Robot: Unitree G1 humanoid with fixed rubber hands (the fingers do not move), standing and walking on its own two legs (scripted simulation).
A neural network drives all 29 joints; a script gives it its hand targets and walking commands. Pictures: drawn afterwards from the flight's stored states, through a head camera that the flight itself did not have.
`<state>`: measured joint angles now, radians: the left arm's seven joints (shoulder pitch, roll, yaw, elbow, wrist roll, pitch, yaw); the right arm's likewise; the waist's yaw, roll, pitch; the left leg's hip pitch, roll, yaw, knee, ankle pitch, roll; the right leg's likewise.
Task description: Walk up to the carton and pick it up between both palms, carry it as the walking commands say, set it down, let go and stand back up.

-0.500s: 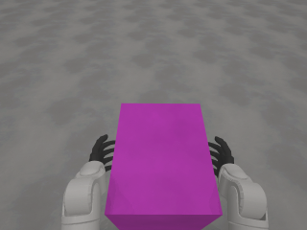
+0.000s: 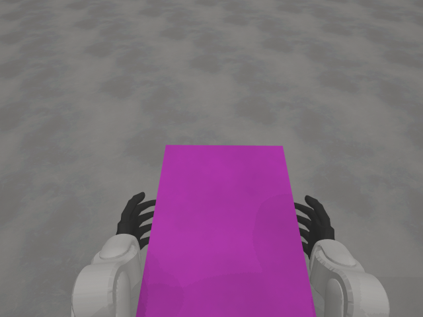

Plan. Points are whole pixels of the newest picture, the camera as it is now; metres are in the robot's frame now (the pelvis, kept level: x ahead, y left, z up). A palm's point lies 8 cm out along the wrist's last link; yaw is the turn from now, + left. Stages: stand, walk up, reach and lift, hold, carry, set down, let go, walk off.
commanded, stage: carry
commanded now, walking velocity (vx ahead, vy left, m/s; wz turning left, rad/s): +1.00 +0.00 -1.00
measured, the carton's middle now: (223, 241) +0.26 +0.00 +0.02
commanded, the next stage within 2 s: none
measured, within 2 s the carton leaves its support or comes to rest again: neither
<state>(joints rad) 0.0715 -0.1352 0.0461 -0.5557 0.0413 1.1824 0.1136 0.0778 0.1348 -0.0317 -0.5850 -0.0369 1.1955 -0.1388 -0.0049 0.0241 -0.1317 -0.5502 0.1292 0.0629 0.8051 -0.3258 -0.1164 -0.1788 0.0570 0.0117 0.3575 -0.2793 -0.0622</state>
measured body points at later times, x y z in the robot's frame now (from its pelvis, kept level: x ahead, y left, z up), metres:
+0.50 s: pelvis +0.32 -0.06 -0.03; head +0.33 -0.03 +0.42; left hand +0.61 -0.03 +0.06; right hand +0.47 -0.30 +0.08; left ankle +0.16 +0.16 -0.74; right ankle +0.41 -0.21 -0.71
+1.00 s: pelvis +0.73 -0.31 -0.03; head +0.74 -0.30 +0.42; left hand +1.00 -0.42 +0.06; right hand +0.75 -0.60 +0.06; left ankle +0.91 -0.30 -0.75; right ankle +0.51 -0.19 -0.66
